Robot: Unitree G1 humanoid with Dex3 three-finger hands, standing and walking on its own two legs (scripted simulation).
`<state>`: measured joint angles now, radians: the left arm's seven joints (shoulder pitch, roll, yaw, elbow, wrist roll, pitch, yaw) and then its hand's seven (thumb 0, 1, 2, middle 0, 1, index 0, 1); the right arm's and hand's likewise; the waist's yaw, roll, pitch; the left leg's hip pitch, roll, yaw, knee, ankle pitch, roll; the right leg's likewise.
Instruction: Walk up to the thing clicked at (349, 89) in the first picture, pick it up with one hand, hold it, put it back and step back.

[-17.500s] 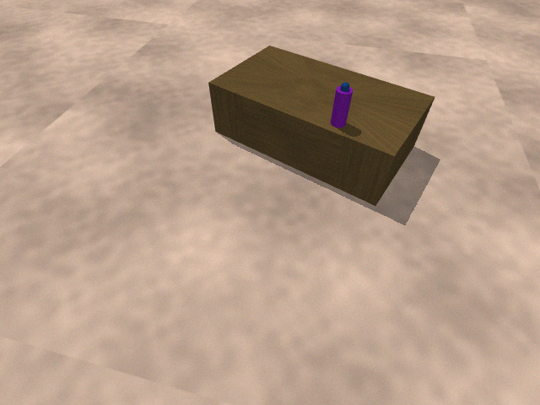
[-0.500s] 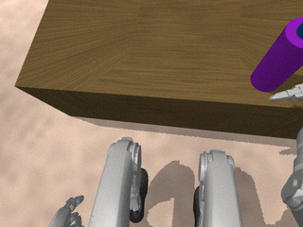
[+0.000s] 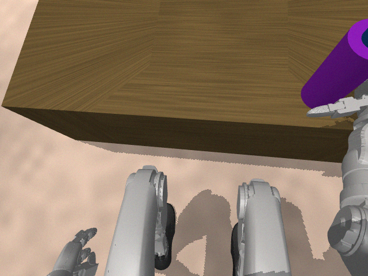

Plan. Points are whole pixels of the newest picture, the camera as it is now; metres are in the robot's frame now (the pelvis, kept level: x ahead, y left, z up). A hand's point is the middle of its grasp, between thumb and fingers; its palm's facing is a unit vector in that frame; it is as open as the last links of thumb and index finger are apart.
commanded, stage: close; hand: right
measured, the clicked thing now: (346, 67) +0.51 -0.24 +0.03
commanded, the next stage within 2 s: settle in 0.66 s
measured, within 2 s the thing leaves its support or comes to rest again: leaves its support in 1.08 s
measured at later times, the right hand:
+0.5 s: hand (344, 73) +0.51 -0.24 +0.01, palm faces +0.20 +0.98 -0.02, open 11.0 cm
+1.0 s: hand (340, 75) +0.50 -0.24 +0.01, palm faces +0.20 +0.98 -0.03, open 10.4 cm
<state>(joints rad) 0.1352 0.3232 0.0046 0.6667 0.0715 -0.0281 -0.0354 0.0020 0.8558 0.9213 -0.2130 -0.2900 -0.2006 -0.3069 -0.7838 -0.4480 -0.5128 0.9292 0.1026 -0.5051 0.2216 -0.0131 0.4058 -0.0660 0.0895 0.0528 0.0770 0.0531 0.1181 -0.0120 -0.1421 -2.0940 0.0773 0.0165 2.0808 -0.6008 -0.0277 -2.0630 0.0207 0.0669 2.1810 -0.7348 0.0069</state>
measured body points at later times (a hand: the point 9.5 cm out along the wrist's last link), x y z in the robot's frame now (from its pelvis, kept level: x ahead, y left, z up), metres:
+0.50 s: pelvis +0.00 +0.00 +0.00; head +0.21 -0.04 +0.40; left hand +0.08 +0.28 -0.12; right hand +0.49 -0.30 +0.01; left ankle +0.11 +0.14 -0.37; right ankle +0.07 -0.12 -0.37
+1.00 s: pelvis +0.00 +0.00 +0.01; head +0.21 -0.04 +0.40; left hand +0.09 +0.28 -0.11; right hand +0.48 -0.29 +0.02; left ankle +0.11 +0.14 -0.37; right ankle +0.07 -0.12 -0.37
